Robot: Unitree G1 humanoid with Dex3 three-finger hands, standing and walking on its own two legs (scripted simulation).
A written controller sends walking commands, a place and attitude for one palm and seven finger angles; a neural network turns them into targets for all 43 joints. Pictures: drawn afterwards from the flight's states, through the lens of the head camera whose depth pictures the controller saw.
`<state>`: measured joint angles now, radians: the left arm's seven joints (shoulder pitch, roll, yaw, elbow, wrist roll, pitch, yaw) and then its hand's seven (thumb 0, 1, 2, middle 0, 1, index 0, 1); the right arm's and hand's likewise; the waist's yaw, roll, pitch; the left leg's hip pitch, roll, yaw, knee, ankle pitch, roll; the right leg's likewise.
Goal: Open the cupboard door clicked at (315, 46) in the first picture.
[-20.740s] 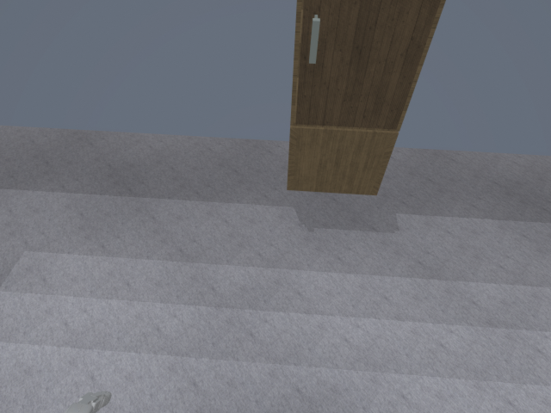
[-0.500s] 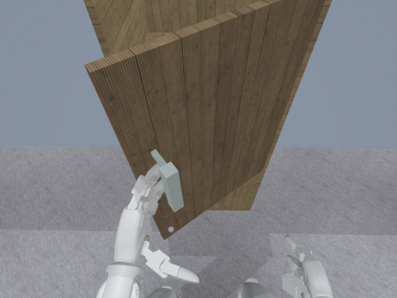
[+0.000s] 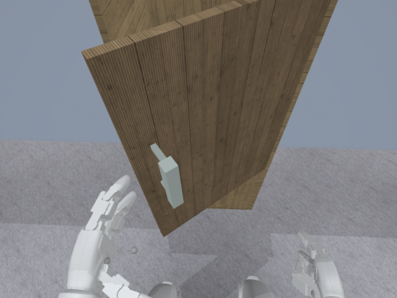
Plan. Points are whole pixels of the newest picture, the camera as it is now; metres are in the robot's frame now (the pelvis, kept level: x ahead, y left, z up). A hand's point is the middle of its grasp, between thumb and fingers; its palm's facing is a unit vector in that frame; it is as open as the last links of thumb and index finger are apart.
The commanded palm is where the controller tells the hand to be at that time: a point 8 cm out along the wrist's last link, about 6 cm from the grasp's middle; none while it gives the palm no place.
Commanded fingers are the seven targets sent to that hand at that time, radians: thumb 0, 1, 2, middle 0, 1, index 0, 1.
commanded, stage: slide the hand sideways off the handle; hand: left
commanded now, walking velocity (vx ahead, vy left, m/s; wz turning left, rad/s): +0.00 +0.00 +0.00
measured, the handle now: (166, 176) +0.31 +0.09 +0.09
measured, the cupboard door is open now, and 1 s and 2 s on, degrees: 37 37 37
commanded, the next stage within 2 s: draw the hand back to the body in 0.16 s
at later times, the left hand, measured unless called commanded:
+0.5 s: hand (105, 248) +0.18 +0.15 +0.12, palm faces +0.00 -1.00 -0.06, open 16.3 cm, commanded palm +0.14 +0.21 +0.13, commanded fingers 0.00 -0.50 0.30 -0.15 -0.30 -0.15 -0.30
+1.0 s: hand (45, 224) +0.19 +0.22 +0.17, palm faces +0.24 -0.89 -0.38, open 14.5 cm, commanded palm +0.15 +0.26 +0.20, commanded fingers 0.00 0.13 0.57 -0.17 -0.30 -0.17 -0.30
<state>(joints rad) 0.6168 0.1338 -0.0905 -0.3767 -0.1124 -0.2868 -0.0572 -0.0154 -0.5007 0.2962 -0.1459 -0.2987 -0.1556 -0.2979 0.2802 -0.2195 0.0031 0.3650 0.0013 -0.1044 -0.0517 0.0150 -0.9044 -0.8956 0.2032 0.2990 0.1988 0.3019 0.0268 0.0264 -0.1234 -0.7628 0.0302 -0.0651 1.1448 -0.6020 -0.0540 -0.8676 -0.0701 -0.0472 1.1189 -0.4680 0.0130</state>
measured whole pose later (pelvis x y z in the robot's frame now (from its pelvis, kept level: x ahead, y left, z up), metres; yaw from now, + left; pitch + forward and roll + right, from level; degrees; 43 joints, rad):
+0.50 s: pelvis +0.00 +0.02 +0.01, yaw +0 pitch +11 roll -1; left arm 0.66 0.18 -0.03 -0.50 -0.15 -0.20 -0.07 -0.02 -0.50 0.30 -0.15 -0.30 -0.16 -0.30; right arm 0.30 -0.20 0.03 0.35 0.03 -0.10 -0.06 0.02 -0.90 -0.90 0.20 0.30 0.20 0.30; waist 0.03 0.04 -0.13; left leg -0.71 0.02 -0.06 1.12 -0.60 -0.03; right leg -0.80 -0.07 -0.04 1.07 -0.45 0.04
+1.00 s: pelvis +0.02 +0.02 +0.05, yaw -1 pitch +4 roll -1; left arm 0.66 0.31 0.14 -0.55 -0.03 -0.01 0.10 -0.01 -0.19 0.43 -0.16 -0.30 -0.17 -0.30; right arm 0.30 -0.21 0.04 0.45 0.02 -0.15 -0.12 0.02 -0.90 -0.90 0.20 0.30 0.20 0.30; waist 0.06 0.06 -0.10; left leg -0.41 0.04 -0.04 0.85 -0.51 -0.03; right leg -0.51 -0.06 -0.04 0.81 -0.37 0.04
